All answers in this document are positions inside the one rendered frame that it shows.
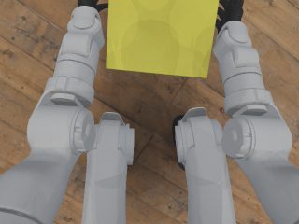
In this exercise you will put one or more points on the right robot upper arm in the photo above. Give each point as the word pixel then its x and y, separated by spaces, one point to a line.
pixel 261 145

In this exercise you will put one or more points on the left robot hand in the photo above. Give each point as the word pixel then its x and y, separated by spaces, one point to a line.
pixel 92 3

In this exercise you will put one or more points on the carton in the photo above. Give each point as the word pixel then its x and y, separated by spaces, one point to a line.
pixel 161 37

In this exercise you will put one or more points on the right robot forearm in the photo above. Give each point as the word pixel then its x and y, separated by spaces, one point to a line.
pixel 241 75

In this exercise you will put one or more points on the left robot forearm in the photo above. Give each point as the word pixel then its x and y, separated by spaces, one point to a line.
pixel 77 61

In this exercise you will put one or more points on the right robot foot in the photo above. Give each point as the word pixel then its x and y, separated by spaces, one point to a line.
pixel 175 123

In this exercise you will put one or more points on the right robot hand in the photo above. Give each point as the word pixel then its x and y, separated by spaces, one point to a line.
pixel 233 11

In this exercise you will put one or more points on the left robot upper arm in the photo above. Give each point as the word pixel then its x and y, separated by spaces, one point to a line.
pixel 32 191

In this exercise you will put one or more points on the right robot thigh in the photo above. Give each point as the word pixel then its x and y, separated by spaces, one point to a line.
pixel 210 199

